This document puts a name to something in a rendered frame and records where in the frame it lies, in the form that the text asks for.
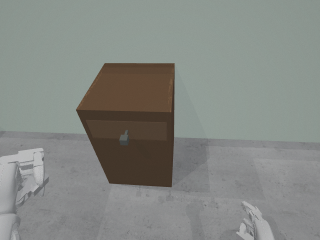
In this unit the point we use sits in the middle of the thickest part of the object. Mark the handle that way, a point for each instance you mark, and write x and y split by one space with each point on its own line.
124 139

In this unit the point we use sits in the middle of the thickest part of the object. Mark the robot right hand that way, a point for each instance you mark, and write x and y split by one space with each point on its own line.
259 229

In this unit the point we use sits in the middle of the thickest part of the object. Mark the drawer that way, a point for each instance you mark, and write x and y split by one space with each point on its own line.
142 130

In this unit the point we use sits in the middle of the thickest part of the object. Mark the robot left forearm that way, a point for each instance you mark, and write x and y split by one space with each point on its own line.
9 224

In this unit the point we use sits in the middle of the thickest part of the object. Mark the cabinet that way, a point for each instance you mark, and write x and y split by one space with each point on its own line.
138 92

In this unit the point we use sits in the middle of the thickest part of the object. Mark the robot left hand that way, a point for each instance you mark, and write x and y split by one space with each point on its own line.
32 171

